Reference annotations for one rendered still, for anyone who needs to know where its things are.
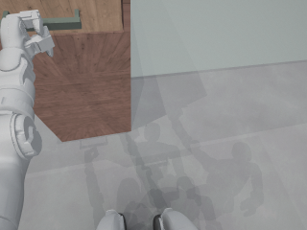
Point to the drawer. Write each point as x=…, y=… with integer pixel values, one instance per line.
x=95, y=15

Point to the cabinet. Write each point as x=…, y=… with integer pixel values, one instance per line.
x=84, y=89

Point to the left robot hand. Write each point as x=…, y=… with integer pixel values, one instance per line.
x=14, y=35

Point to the robot left upper arm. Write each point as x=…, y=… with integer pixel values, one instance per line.
x=19, y=143

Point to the left robot thigh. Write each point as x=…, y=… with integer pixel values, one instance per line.
x=111, y=222

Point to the robot left forearm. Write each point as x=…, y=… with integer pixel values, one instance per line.
x=17, y=77

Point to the handle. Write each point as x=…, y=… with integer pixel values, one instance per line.
x=57, y=23

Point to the right robot shin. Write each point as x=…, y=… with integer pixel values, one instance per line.
x=167, y=210

